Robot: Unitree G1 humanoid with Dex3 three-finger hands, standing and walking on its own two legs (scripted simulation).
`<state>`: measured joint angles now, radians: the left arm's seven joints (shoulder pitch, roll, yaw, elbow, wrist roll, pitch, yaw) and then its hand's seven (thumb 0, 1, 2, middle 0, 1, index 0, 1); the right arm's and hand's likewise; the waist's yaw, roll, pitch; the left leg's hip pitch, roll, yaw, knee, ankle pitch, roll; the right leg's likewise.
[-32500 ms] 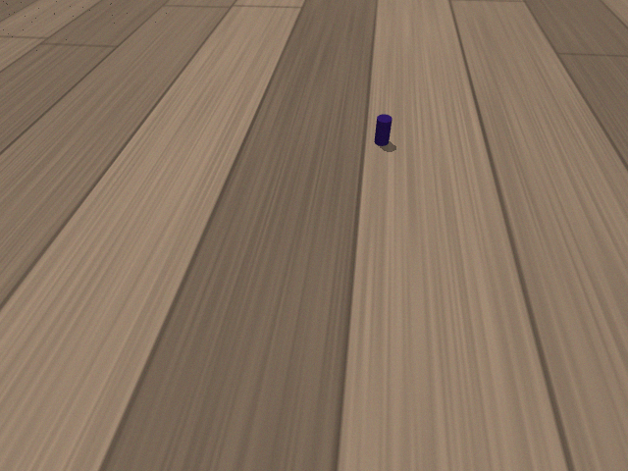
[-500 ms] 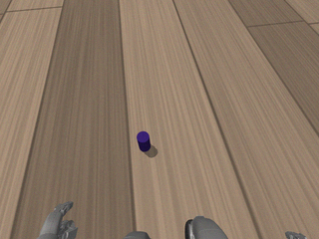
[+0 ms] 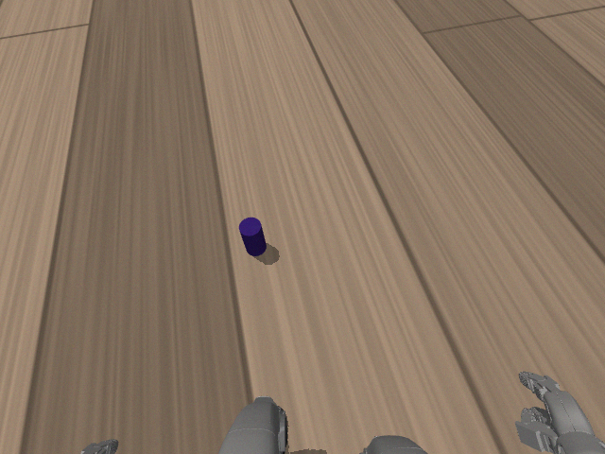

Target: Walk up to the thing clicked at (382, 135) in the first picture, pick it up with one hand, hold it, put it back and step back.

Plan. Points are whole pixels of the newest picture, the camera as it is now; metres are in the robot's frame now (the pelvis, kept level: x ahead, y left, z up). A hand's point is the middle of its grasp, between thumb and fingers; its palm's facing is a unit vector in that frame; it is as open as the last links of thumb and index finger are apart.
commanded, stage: step back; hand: left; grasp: from the side
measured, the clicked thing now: (253, 237) +0.81 +0.26 -0.67
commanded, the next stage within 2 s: stand in 1.64 s
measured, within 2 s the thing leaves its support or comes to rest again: neither
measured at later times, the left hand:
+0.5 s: hand out of the picture -0.06 +0.23 -0.14, palm faces +0.11 -0.94 -0.33, open 7.3 cm
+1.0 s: hand out of the picture -0.25 +0.23 -0.13, palm faces +0.11 -0.90 -0.41, open 7.4 cm
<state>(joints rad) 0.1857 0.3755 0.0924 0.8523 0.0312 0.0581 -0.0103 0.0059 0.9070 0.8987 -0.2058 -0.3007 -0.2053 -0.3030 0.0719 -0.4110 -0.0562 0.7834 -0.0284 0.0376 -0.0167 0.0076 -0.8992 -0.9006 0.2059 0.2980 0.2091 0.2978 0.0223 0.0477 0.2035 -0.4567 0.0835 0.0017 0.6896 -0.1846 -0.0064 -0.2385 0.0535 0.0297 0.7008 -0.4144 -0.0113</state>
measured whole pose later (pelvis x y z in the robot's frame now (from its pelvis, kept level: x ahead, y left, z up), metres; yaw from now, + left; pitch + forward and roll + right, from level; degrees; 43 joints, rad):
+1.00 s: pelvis -0.25 -0.05 +0.01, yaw +5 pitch -3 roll +0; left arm 0.28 0.38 0.07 0.97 0.04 -0.02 -0.01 0.01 0.90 0.90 -0.21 -0.30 -0.21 -0.30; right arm 0.25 -0.40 -0.07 0.97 -0.04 0.03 0.03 0.01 -0.91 -0.90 0.20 0.30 0.20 0.30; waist 0.04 0.02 0.06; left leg -0.31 -0.03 -0.04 0.66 -0.32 0.00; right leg -0.22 -0.07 0.03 0.67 -0.41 0.04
